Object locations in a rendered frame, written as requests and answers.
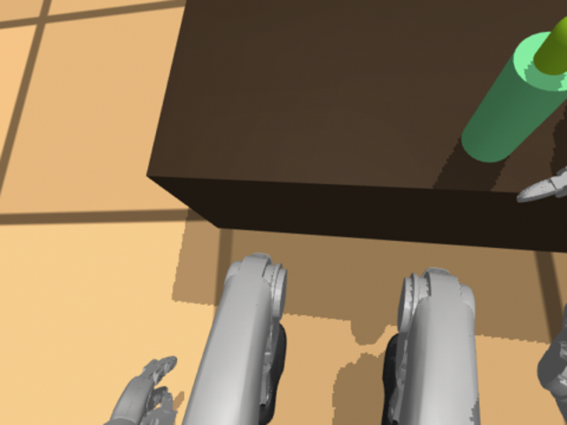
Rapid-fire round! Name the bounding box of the right robot hand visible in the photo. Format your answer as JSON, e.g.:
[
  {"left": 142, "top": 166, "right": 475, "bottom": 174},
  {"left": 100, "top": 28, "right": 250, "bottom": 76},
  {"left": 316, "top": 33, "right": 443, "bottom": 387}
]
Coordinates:
[{"left": 517, "top": 166, "right": 567, "bottom": 203}]

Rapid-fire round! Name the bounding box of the right robot foot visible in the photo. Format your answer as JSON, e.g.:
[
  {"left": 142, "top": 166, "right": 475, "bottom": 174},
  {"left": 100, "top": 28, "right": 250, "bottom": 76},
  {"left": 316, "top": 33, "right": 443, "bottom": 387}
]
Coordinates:
[{"left": 381, "top": 333, "right": 399, "bottom": 425}]

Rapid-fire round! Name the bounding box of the right robot arm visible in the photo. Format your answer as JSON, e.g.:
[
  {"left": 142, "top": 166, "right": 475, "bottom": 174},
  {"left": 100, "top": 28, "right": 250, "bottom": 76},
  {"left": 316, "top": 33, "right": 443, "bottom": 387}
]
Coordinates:
[{"left": 537, "top": 304, "right": 567, "bottom": 423}]

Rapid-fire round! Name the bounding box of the left robot hand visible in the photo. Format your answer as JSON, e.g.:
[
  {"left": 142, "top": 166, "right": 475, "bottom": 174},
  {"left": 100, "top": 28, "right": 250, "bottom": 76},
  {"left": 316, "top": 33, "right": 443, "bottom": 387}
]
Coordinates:
[{"left": 110, "top": 356, "right": 177, "bottom": 425}]

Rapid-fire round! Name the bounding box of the left robot foot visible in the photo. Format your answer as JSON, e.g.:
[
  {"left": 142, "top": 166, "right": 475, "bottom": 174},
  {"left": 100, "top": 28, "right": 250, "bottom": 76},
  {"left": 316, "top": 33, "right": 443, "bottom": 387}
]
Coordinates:
[{"left": 259, "top": 323, "right": 286, "bottom": 425}]

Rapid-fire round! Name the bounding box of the bottle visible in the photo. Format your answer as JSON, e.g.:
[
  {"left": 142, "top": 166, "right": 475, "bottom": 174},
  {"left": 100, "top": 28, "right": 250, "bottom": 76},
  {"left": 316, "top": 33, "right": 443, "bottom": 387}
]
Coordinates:
[{"left": 462, "top": 17, "right": 567, "bottom": 163}]

